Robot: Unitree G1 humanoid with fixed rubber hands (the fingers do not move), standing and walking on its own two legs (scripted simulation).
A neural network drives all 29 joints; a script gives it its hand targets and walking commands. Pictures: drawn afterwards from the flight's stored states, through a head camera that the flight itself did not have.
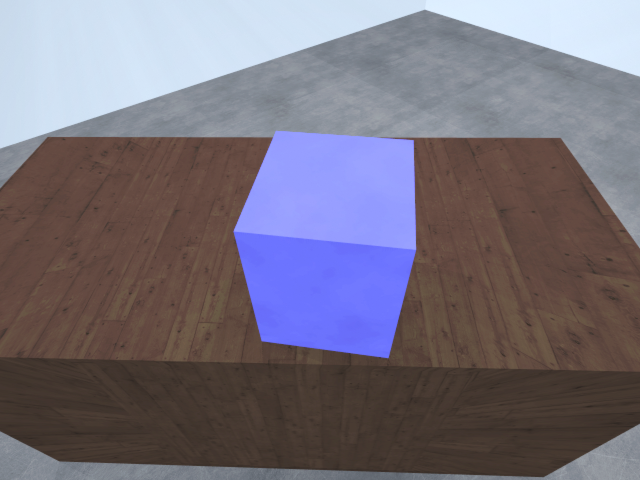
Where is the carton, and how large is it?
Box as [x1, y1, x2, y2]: [234, 131, 415, 357]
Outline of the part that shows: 276,131 234,229 234,234 261,340 388,357 415,251 413,140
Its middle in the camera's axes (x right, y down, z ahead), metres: +0.02 +0.01 +0.58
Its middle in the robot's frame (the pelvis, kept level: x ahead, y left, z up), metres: +0.45 +0.01 +0.04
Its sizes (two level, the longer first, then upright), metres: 0.210 0.200 0.250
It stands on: a pedestal, 0.66 m high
